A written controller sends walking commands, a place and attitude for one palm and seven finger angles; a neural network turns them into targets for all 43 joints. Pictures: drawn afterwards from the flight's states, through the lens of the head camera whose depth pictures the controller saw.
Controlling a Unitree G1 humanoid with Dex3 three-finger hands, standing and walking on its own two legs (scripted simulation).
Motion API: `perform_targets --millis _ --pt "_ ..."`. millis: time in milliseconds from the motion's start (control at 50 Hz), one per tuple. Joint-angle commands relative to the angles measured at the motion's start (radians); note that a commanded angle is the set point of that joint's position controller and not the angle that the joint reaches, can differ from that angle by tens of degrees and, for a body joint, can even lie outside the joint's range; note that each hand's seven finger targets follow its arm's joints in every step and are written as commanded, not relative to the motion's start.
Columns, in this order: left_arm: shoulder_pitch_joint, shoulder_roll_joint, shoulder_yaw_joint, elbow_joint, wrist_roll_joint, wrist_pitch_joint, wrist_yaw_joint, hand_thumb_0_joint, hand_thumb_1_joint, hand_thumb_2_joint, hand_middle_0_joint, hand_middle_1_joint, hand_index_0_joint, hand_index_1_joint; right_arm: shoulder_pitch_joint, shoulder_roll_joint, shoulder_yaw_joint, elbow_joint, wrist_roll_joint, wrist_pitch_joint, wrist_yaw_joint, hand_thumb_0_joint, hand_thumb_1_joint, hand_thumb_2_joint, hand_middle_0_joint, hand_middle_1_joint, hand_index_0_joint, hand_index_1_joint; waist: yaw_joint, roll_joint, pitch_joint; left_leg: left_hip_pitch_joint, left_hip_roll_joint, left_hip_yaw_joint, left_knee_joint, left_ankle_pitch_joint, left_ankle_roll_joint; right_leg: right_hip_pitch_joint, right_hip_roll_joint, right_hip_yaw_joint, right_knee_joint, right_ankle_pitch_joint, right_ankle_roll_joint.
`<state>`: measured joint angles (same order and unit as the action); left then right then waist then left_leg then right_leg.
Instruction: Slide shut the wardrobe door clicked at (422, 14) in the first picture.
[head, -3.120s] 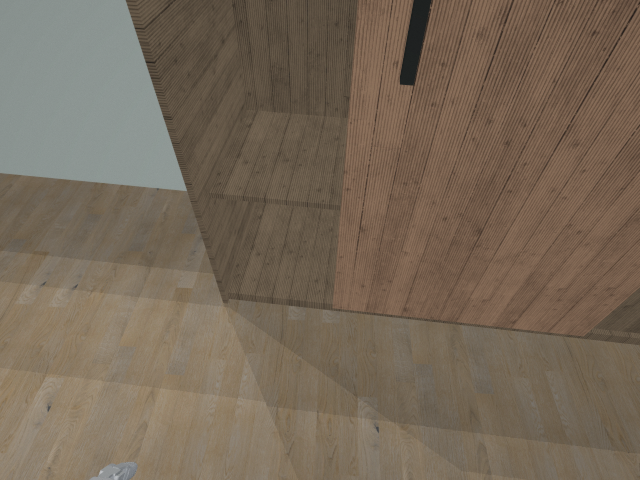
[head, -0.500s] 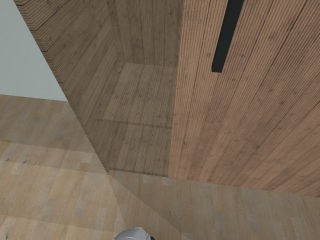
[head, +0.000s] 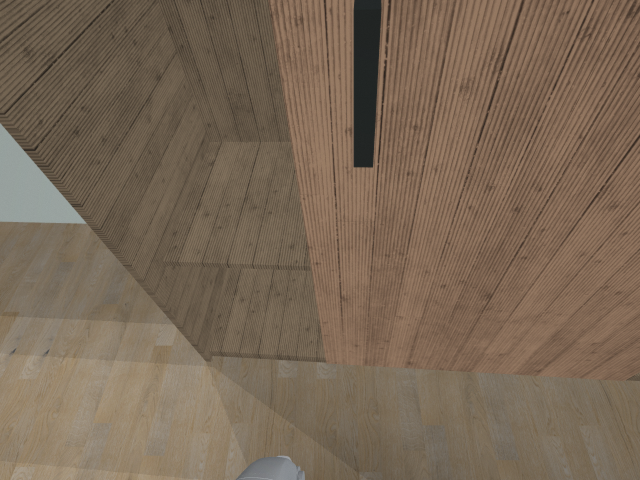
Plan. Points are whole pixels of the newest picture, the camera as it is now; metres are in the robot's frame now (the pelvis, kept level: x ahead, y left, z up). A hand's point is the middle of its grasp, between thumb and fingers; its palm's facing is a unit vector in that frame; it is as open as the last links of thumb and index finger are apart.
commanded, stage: come to a stop and stand still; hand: right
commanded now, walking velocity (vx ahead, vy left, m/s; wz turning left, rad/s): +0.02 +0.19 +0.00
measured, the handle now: (365, 85) +0.47 -0.04 +0.24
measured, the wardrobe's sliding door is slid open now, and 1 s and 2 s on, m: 0.38 0.38 0.38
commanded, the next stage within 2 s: look again from close up in 1.22 s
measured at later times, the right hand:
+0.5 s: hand out of the picture -0.03 -0.13 -0.15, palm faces +0.04 +0.97 -0.23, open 7.3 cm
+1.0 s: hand out of the picture -0.05 -0.15 -0.18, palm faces +0.06 +0.98 -0.18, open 7.4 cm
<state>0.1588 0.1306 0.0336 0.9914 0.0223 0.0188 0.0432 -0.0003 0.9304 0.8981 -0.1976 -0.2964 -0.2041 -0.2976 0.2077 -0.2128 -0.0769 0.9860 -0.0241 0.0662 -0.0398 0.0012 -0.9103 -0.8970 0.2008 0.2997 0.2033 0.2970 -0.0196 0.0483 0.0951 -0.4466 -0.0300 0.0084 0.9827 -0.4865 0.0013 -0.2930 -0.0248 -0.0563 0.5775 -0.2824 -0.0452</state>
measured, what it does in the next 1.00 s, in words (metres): steps on the spot: left foot, then right foot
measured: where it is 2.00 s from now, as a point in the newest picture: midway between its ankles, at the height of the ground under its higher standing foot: outside the picture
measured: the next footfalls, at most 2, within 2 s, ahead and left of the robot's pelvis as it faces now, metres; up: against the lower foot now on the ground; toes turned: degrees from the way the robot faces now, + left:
left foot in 0.38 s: -0.06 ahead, +0.15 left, +0.00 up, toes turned +3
right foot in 0.80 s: +0.02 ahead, -0.10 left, +0.00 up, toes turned -3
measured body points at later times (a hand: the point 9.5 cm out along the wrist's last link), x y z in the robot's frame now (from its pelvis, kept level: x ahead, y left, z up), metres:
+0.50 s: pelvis -0.04 +0.05 +0.01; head -0.07 +0.08 +0.46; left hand -0.09 +0.28 -0.16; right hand -0.04 -0.18 -0.13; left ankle -0.10 +0.15 -0.73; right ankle +0.00 -0.09 -0.71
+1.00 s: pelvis +0.00 +0.01 +0.00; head +0.02 +0.00 +0.45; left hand +0.06 +0.24 -0.15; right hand -0.05 -0.20 -0.16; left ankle -0.10 +0.15 -0.73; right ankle -0.02 -0.09 -0.73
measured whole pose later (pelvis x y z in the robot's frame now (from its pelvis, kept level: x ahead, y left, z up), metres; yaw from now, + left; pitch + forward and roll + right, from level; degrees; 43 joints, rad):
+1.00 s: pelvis +0.00 +0.01 +0.00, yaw +1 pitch +1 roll -1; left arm 0.17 0.14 0.02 1.09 0.01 -0.02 0.04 0.00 0.92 0.90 -0.20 -0.30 -0.20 -0.30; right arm 0.33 -0.13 -0.02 1.16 -0.02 0.01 -0.05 0.00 -0.91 -0.90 0.20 0.30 0.20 0.30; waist -0.03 0.04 0.03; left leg -0.07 0.07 0.03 0.44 -0.38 -0.04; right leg -0.21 0.00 -0.10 0.49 -0.29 -0.02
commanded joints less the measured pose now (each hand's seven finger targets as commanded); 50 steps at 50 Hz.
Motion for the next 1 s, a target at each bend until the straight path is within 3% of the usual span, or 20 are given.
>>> perform_targets --millis 0,120,220,260,300,320,340,360,380,400,420,500,680,740,780,820,840,880,920,980 --pt "0.047 0.175 0.028 -0.052 0.004 -0.029 0.024 0.0 0.9 0.9 -0.2 -0.3 -0.2 -0.3 0.123 -0.068 -0.019 -0.022 -0.004 -0.015 0.014 0.0 -0.9 -0.9 0.2 0.3 0.2 0.3 0.001 -0.147 -0.143 -0.067 0.013 -0.1 0.266 0.113 -0.04 0.129 -0.262 0.186 -0.245 0.616 -0.11" --pt "0.146 0.187 0.037 -0.004 0.001 -0.026 0.022 0.0 0.9 0.9 -0.2 -0.3 -0.2 -0.3 0.105 -0.06 -0.008 -0.01 -0.001 -0.005 0.027 0.0 -0.9 -0.9 0.2 0.3 0.2 0.3 0.047 -0.205 -0.17 -0.043 0.043 -0.062 0.037 0.099 -0.059 0.259 -0.251 0.208 -0.306 0.327 -0.094" --pt "0.177 0.217 0.049 0.03 0.009 -0.013 0.005 0.0 0.9 0.9 -0.2 -0.3 -0.2 -0.3 0.064 -0.03 0.016 0.002 0.003 -0.011 0.033 0.0 -0.9 -0.9 0.2 0.3 0.2 0.3 0.075 -0.252 -0.116 0.099 0.046 0.003 -0.273 -0.006 -0.029 0.18 -0.238 0.259 -0.382 -0.012 -0.088" --pt "0.175 0.216 0.051 0.043 0.01 -0.012 -0.005 0.0 0.9 0.9 -0.2 -0.3 -0.2 -0.3 0.091 -0.026 0.024 0.022 0.009 -0.022 0.03 0.0 -0.9 -0.9 0.2 0.3 0.2 0.3 0.062 -0.261 -0.096 0.178 0.032 0.022 -0.404 0.01 -0.01 0.119 -0.214 0.269 -0.396 -0.086 -0.075" --pt "0.138 0.212 0.05 0.05 0.006 -0.006 -0.01 0.0 0.9 0.9 -0.2 -0.3 -0.2 -0.3 0.201 -0.011 0.026 0.075 0.014 -0.032 0.028 0.0 -0.9 -0.9 0.2 0.3 0.2 0.3 0.007 -0.244 -0.106 0.328 0.018 0.073 -0.583 0.152 0.001 0.038 -0.168 0.19 -0.388 -0.18 -0.024" --pt "0.141 0.182 0.046 0.06 0.001 -0.003 -0.014 0.0 0.9 0.9 -0.2 -0.3 -0.2 -0.3 0.237 -0.022 0.027 0.094 0.01 -0.04 0.024 0.0 -0.9 -0.9 0.2 0.3 0.2 0.3 -0.002 -0.183 -0.098 0.401 0.026 0.071 -0.676 0.201 0.003 -0.01 -0.114 0.141 -0.354 -0.219 0.013" --pt "0.149 0.135 0.036 0.066 -0.006 -0.002 -0.018 0.0 0.9 0.9 -0.2 -0.3 -0.2 -0.3 0.247 -0.054 0.024 0.103 0.005 -0.048 0.016 0.0 -0.9 -0.9 0.2 0.3 0.2 0.3 -0.004 -0.092 -0.086 0.432 0.11 -0.024 -0.732 0.13 0.026 -0.075 -0.062 0.088 -0.259 -0.221 0.047" --pt "0.15 0.075 0.019 0.058 -0.015 -0.001 -0.023 0.0 0.9 0.9 -0.2 -0.3 -0.2 -0.3 0.224 -0.114 0.018 0.093 -0.001 -0.057 0.009 0.0 -0.9 -0.9 0.2 0.3 0.2 0.3 0.002 0.105 -0.046 0.373 0.263 -0.229 -0.851 -0.093 0.077 -0.153 0.006 0.021 -0.099 -0.19 0.07" --pt "0.117 0.087 0.017 0.037 -0.005 0.003 -0.028 0.0 0.9 0.9 -0.2 -0.3 -0.2 -0.3 0.168 -0.153 0.015 0.061 0.002 -0.055 0.007 0.0 -0.9 -0.9 0.2 0.3 0.2 0.3 -0.007 0.152 0.033 0.215 0.366 -0.321 -0.94 -0.25 0.116 -0.164 -0.003 0.014 -0.011 -0.188 0.068" --pt "0.119 0.106 0.023 0.041 0.002 0.006 -0.036 0.0 0.9 0.9 -0.2 -0.3 -0.2 -0.3 0.116 -0.146 0.018 0.042 0.001 -0.061 0.006 0.0 -0.9 -0.9 0.2 0.3 0.2 0.3 0.009 0.115 0.048 0.133 0.368 -0.316 -0.945 -0.248 0.125 -0.13 -0.01 0.035 0.063 -0.151 0.062" --pt "0.117 0.1 0.022 0.057 0.007 0.009 -0.036 0.0 0.9 0.9 -0.2 -0.3 -0.2 -0.3 0.11 -0.114 0.021 0.049 0.006 -0.075 0.005 0.0 -0.9 -0.9 0.2 0.3 0.2 0.3 0.003 0.186 0.117 0.113 0.322 -0.301 -0.938 -0.14 0.113 -0.152 -0.018 0.052 0.1 -0.08 0.055" --pt "0.206 0.093 0.019 0.095 0.002 0.0 -0.042 0.0 0.9 0.9 -0.2 -0.3 -0.2 -0.3 0.151 -0.051 0.034 0.066 0.007 -0.095 0.005 0.0 -0.9 -0.9 0.2 0.3 0.2 0.3 0.021 0.113 0.126 0.202 0.278 -0.153 -0.847 0.163 0.11 -0.176 -0.024 0.029 0.189 -0.007 0.064" --pt "0.111 0.065 0.01 0.052 -0.014 -0.01 -0.026 0.0 0.9 0.9 -0.2 -0.3 -0.2 -0.3 0.243 -0.052 0.021 0.109 -0.003 -0.097 -0.01 0.0 -0.9 -0.9 0.2 0.3 0.2 0.3 -0.018 0.127 -0.02 0.366 0.309 -0.127 -0.652 0.78 0.149 -0.088 -0.019 0.0 0.05 -0.081 0.078" --pt "0.181 0.069 0.006 0.088 -0.015 -0.033 -0.015 0.0 0.9 0.9 -0.2 -0.3 -0.2 -0.3 0.219 -0.027 0.029 0.123 0.008 -0.093 -0.011 0.0 -0.9 -0.9 0.2 0.3 0.2 0.3 0.022 0.095 -0.082 0.303 0.2 -0.055 -0.523 0.765 0.067 0.162 -0.007 -0.01 -0.2 0.199 0.06" --pt "0.221 0.137 0.016 0.107 -0.011 -0.047 -0.002 0.0 0.9 0.9 -0.2 -0.3 -0.2 -0.3 0.247 0.027 0.039 0.126 0.012 -0.086 -0.013 0.0 -0.9 -0.9 0.2 0.3 0.2 0.3 0.016 -0.057 -0.16 0.205 0.129 -0.009 -0.485 0.481 0.015 0.315 -0.141 0.082 -0.1 0.62 -0.004" --pt "0.182 0.141 0.012 0.109 -0.01 -0.038 0.003 0.0 0.9 0.9 -0.2 -0.3 -0.2 -0.3 0.239 0.04 0.043 0.137 0.007 -0.073 -0.017 0.0 -0.9 -0.9 0.2 0.3 0.2 0.3 0.01 -0.122 -0.101 0.196 0.107 0.011 -0.537 0.267 -0.001 0.267 -0.165 0.091 -0.124 0.608 -0.028" --pt "0.166 0.133 0.007 0.112 -0.013 -0.038 0.006 0.0 0.9 0.9 -0.2 -0.3 -0.2 -0.3 0.228 0.029 0.045 0.147 0.008 -0.067 -0.015 0.0 -0.9 -0.9 0.2 0.3 0.2 0.3 0.011 -0.169 -0.084 0.218 0.112 0.024 -0.536 0.283 -0.007 0.243 -0.156 0.098 -0.144 0.626 -0.032" --pt "0.123 0.122 0.002 0.099 -0.018 -0.037 0.009 0.0 0.9 0.9 -0.2 -0.3 -0.2 -0.3 0.233 0.019 0.048 0.158 0.009 -0.066 -0.011 0.0 -0.9 -0.9 0.2 0.3 0.2 0.3 0.0 -0.122 -0.045 0.245 0.125 0.0 -0.576 0.366 -0.005 0.203 -0.127 0.086 -0.152 0.595 -0.021" --pt "0.123 0.122 0.001 0.099 -0.016 -0.038 0.011 0.0 0.9 0.9 -0.2 -0.3 -0.2 -0.3 0.231 0.004 0.05 0.167 0.008 -0.069 -0.012 0.0 -0.9 -0.9 0.2 0.3 0.2 0.3 0.011 -0.09 -0.074 0.266 0.139 -0.002 -0.57 0.523 -0.003 0.239 -0.106 0.062 -0.123 0.66 -0.002" --pt "0.121 0.128 0.001 0.099 -0.016 -0.039 0.011 0.0 0.9 0.9 -0.2 -0.3 -0.2 -0.3 0.21 -0.004 0.05 0.161 0.009 -0.07 -0.014 0.0 -0.9 -0.9 0.2 0.3 0.2 0.3 0.014 -0.076 -0.11 0.298 0.143 0.006 -0.568 0.56 -0.004 0.254 -0.105 0.062 -0.13 0.677 0.002"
